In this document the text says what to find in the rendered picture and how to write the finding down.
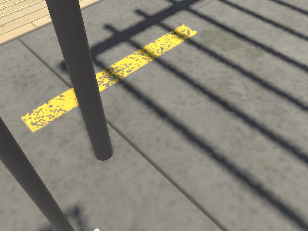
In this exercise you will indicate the stairs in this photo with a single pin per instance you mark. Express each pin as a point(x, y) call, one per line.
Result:
point(14, 6)

